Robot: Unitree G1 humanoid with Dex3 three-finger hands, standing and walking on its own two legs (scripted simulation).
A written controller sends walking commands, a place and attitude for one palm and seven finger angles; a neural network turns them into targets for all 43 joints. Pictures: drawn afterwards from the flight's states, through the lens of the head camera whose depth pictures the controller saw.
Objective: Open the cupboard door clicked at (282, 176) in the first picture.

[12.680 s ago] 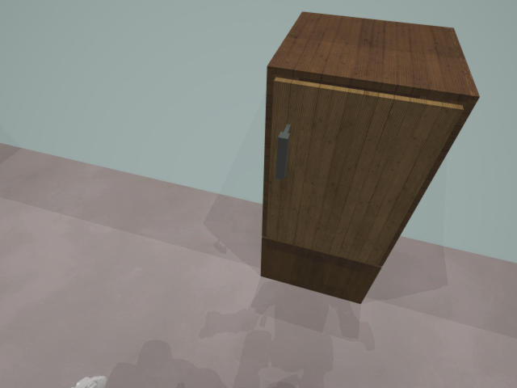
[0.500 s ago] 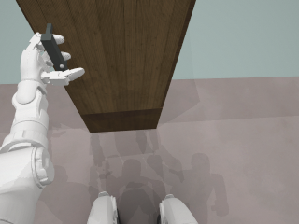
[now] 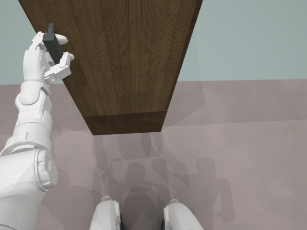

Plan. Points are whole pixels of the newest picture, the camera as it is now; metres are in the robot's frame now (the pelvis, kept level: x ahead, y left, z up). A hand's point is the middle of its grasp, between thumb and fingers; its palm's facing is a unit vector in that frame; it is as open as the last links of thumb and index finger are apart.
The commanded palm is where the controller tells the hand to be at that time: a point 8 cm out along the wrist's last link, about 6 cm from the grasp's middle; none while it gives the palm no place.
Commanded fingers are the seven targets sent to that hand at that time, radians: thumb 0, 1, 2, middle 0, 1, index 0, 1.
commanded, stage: pull the door open along its arc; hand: left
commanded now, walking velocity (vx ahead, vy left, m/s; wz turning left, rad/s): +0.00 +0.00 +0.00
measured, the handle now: (59, 52) +0.57 +0.21 +0.07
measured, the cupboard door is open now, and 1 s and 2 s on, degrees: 2 44 45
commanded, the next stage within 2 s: open thumb and fingers to let go in 0.98 s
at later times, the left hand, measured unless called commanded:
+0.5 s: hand (75, 98) +0.41 +0.15 +0.08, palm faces +0.08 -0.99 +0.06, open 6.3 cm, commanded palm +0.36 +0.21 +0.08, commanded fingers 0.00 0.90 0.90 -0.40 -1.35 -0.40 -1.35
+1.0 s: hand (126, 142) +0.31 +0.04 +0.08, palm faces +0.36 -0.93 -0.01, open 6.3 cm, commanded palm +0.25 +0.08 +0.08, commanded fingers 0.00 0.90 0.90 -0.40 -1.35 -0.40 -1.35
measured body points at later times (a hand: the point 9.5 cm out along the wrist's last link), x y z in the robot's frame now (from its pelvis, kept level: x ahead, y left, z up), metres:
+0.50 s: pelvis +0.02 +0.00 +0.02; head +0.09 +0.00 +0.47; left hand +0.40 +0.21 +0.08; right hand +0.11 -0.26 -0.09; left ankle +0.05 +0.13 -0.64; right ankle -0.01 -0.13 -0.64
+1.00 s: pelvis +0.02 -0.04 +0.03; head +0.05 -0.05 +0.48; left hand +0.28 +0.09 +0.09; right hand +0.20 -0.24 -0.07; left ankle +0.05 +0.13 -0.64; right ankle -0.01 -0.13 -0.64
